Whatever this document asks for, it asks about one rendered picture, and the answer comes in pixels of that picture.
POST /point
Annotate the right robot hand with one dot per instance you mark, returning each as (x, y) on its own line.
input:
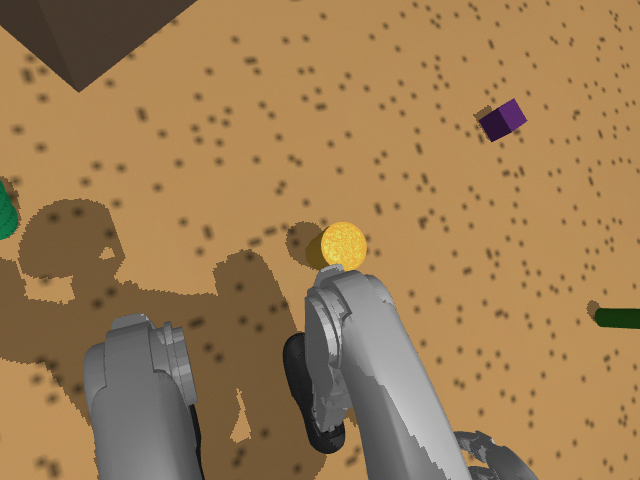
(503, 463)

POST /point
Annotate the right robot foot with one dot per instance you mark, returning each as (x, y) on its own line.
(300, 385)

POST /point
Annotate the left robot foot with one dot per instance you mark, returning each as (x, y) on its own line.
(198, 437)

